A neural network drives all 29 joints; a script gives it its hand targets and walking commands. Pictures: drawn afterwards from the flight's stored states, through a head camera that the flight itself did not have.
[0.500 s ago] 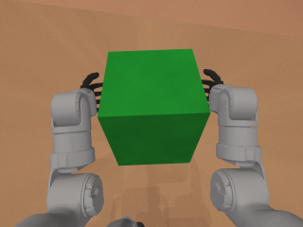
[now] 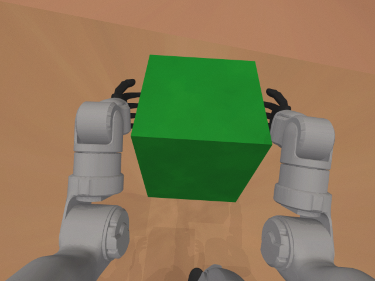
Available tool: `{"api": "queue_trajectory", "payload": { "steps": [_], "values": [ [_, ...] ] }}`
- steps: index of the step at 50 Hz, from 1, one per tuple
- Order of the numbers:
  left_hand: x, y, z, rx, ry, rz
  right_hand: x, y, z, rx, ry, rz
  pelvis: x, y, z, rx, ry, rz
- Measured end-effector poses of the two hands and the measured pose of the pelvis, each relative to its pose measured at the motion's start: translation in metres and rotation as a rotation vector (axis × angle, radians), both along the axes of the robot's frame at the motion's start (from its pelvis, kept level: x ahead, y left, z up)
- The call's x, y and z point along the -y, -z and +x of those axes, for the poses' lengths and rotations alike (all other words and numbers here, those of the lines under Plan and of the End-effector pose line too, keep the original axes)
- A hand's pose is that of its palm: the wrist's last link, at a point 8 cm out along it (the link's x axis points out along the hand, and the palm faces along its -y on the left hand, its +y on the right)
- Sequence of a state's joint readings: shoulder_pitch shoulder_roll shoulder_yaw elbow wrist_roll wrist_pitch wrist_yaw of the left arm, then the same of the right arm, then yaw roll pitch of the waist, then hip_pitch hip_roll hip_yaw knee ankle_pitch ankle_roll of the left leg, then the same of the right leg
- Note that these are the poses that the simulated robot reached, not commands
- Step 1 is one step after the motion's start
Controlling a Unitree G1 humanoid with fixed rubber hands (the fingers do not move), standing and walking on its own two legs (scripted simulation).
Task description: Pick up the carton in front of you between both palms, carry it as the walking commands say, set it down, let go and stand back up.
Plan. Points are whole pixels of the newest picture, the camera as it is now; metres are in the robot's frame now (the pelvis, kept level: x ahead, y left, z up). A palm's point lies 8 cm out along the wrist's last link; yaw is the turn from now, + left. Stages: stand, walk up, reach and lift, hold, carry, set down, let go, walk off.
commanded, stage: carry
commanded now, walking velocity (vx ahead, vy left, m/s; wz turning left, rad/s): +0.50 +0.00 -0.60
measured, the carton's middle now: (196, 135) +0.39 +0.02 +0.09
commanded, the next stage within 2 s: none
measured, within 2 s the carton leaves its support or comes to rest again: neither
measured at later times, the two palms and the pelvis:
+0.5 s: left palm (185, 20) +0.71 +0.07 +0.18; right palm (298, 53) +0.59 -0.20 +0.18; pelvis +0.30 +0.05 +0.04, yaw -19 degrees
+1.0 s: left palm out of the picture +0.94 -0.13 +0.21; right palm (353, 11) +0.81 -0.40 +0.21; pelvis +0.54 -0.09 +0.07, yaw -26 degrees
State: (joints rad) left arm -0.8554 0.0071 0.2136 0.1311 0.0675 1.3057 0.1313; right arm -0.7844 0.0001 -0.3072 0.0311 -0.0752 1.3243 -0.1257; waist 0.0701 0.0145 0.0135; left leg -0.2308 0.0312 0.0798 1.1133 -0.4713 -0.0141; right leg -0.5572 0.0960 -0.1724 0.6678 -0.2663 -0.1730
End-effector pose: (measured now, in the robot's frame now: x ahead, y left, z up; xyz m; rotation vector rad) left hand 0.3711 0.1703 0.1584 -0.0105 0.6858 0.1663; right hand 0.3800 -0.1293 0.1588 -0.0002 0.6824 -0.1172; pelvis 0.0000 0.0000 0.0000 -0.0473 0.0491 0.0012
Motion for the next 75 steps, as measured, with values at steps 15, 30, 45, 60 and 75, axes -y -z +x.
{"api": "queue_trajectory", "payload": {
  "steps": [15, 30, 45, 60, 75],
  "values": [
    [0.042, -0.038, 0.204, 0.022, 0.158, -0.015, 0.040, -0.033, 0.152, 0.025, 0.188, 0.033, -0.033, -0.030, 0.178, -0.050, 0.185, 0.044],
    [0.145, -0.043, 0.384, -0.022, 0.465, -0.055, 0.113, -0.045, 0.239, -0.019, 0.473, -0.042, -0.040, -0.054, 0.343, -0.031, 0.395, 0.044],
    [0.288, -0.045, 0.526, -0.042, 0.539, 0.035, 0.252, -0.041, 0.374, -0.043, 0.536, 0.033, 0.067, -0.053, 0.499, 0.001, 0.485, 0.034],
    [0.317, -0.086, 0.682, 0.057, 0.382, 0.003, 0.300, -0.083, 0.571, 0.061, 0.399, 0.030, 0.143, -0.072, 0.659, -0.007, 0.383, 0.070],
    [0.326, -0.085, 0.872, -0.016, 0.281, -0.030, 0.315, -0.084, 0.781, -0.015, 0.292, -0.014, 0.194, -0.089, 0.835, -0.005, 0.208, 0.067]
  ]
}}
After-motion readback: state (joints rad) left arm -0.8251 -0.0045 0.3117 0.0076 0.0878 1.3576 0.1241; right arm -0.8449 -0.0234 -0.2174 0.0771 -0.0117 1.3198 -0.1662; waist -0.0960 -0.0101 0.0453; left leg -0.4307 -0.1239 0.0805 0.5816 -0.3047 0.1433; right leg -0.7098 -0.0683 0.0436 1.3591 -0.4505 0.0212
